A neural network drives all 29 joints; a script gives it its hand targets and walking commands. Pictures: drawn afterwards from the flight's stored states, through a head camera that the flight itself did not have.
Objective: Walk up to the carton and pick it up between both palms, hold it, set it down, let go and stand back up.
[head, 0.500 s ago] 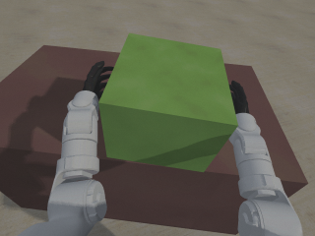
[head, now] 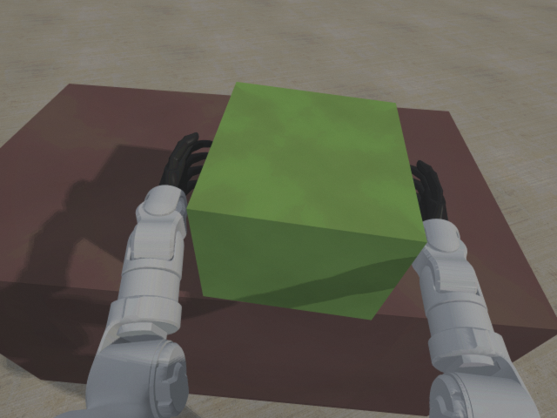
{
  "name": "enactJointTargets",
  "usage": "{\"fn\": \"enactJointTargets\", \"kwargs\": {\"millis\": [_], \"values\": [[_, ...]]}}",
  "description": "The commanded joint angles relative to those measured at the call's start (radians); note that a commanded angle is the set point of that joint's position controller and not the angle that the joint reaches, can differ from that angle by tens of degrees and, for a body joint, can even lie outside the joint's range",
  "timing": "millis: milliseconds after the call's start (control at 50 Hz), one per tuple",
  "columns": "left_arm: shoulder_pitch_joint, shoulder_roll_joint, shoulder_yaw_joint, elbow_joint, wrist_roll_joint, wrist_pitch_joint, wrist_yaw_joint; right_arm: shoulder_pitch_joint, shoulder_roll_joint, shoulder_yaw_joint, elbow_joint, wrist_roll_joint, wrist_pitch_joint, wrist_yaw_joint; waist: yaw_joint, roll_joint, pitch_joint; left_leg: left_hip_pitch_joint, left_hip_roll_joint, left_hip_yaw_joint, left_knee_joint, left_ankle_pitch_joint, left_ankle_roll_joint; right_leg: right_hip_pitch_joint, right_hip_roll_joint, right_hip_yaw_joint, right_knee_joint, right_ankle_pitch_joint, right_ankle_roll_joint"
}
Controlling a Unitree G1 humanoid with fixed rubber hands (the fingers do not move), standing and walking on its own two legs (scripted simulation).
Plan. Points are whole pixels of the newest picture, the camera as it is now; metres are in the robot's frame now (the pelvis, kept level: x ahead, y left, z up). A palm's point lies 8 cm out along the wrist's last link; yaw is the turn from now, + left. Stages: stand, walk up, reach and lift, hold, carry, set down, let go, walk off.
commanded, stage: set down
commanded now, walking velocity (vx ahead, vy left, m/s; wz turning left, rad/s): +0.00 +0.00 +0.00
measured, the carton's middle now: (301, 197) +0.44 -0.05 +0.08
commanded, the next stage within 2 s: none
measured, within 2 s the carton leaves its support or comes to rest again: rests again in 1.62 s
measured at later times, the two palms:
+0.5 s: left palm (167, 197) +0.42 +0.16 +0.12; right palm (408, 217) +0.38 -0.20 +0.10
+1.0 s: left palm (174, 202) +0.43 +0.16 +0.09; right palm (404, 223) +0.39 -0.21 +0.08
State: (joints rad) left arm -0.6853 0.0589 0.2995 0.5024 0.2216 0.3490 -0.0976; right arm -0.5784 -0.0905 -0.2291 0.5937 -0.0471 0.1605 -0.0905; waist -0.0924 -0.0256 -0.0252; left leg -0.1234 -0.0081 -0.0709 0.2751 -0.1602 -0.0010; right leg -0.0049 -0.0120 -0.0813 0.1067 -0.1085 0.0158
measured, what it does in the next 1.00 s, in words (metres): stands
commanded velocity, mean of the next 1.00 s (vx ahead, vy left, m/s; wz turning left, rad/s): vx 0.00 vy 0.00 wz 0.00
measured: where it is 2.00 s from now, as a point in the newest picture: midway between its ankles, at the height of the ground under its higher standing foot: outside the picture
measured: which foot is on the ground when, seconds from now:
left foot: down 0.00-1.00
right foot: down 0.00-1.00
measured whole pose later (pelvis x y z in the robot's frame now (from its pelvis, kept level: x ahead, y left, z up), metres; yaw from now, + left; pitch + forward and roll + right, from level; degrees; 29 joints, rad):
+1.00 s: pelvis +0.00 -0.01 +0.00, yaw +1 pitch +8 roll -1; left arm -0.78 0.09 0.41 0.87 0.25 0.04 -0.12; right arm -0.65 0.01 -0.47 0.75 -0.29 -0.02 -0.04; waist -0.06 0.00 -0.06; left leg -0.23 -0.01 -0.08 0.22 -0.11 -0.01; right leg -0.12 -0.01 -0.10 0.08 -0.08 0.01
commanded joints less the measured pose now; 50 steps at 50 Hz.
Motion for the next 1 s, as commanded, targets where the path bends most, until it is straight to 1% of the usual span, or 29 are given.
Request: {"fn": "enactJointTargets", "kwargs": {"millis": [0,40,100,220,280,340,440,640,720,800,900,980], "values": [[-0.497,-0.34,-0.229,-0.133,-0.028,-0.062,-0.115,-0.648,0.34,0.299,-0.257,0.015,-0.112,0.124,0.062,0.009,-0.436,0.103,-0.028,0.035,0.007,0.439,-0.037,0.229,0.066,-0.038,0.123,0.505,0.028],[-0.511,-0.326,-0.212,-0.113,-0.018,-0.075,-0.114,-0.651,0.346,0.279,-0.242,-0.006,-0.129,0.129,0.062,0.003,-0.443,0.079,-0.029,0.042,-0.01,0.397,-0.026,0.246,0.06,-0.034,0.128,0.501,0.034],[-0.543,-0.313,-0.202,-0.076,-0.011,-0.105,-0.112,-0.656,0.352,0.231,-0.207,-0.046,-0.155,0.132,0.052,0.011,-0.453,0.063,-0.033,0.05,-0.028,0.337,-0.02,0.243,0.053,-0.035,0.125,0.47,0.038],[-0.608,-0.303,-0.197,0.016,-0.024,-0.172,-0.11,-0.672,0.366,0.122,-0.126,-0.126,-0.181,0.13,0.007,0.038,-0.458,0.038,-0.039,0.058,-0.042,0.242,-0.027,0.197,0.043,-0.05,0.106,0.385,0.035],[-0.629,-0.302,-0.185,0.065,-0.03,-0.201,-0.111,-0.678,0.379,0.079,-0.091,-0.159,-0.181,0.128,-0.013,0.046,-0.461,0.011,-0.04,0.056,-0.044,0.223,-0.027,0.193,0.036,-0.055,0.104,0.379,0.034],[-0.638,-0.305,-0.17,0.108,-0.029,-0.226,-0.113,-0.68,0.394,0.054,-0.069,-0.183,-0.18,0.128,-0.022,0.049,-0.474,-0.009,-0.039,0.048,-0.043,0.237,-0.026,0.202,0.031,-0.056,0.107,0.407,0.033],[-0.639,-0.32,-0.144,0.159,-0.014,-0.257,-0.112,-0.677,0.421,0.044,-0.052,-0.208,-0.183,0.133,-0.017,0.051,-0.502,-0.009,-0.035,0.034,-0.036,0.296,-0.027,0.212,0.033,-0.056,0.115,0.47,0.03],[-0.641,-0.355,-0.118,0.201,0.025,-0.302,-0.087,-0.697,0.452,0.058,-0.054,-0.238,-0.227,0.15,0.034,0.054,-0.551,0.055,-0.022,0.028,-0.021,0.42,-0.032,0.177,0.048,-0.054,0.112,0.521,0.027],[-0.639,-0.376,-0.128,0.203,0.029,-0.326,-0.076,-0.694,0.465,0.066,-0.047,-0.243,-0.254,0.151,0.043,0.055,-0.591,0.086,-0.02,0.034,-0.009,0.484,-0.037,0.165,0.054,-0.05,0.111,0.552,0.025],[-0.627,-0.39,-0.137,0.219,0.026,-0.347,-0.074,-0.677,0.478,0.074,-0.029,-0.242,-0.271,0.147,0.039,0.048,-0.601,0.085,-0.021,0.039,0.0,0.523,-0.037,0.172,0.055,-0.042,0.113,0.59,0.024],[-0.612,-0.387,-0.136,0.248,0.017,-0.36,-0.083,-0.647,0.482,0.071,-0.002,-0.238,-0.271,0.142,0.021,0.035,-0.566,0.041,-0.024,0.039,-0.007,0.488,-0.031,0.187,0.049,-0.035,0.116,0.598,0.026],[-0.617,-0.384,-0.132,0.263,0.014,-0.375,-0.089,-0.637,0.485,0.057,0.011,-0.242,-0.271,0.14,0.01,0.043,-0.555,0.02,-0.025,0.037,-0.012,0.462,-0.031,0.184,0.044,-0.034,0.116,0.588,0.025]]}}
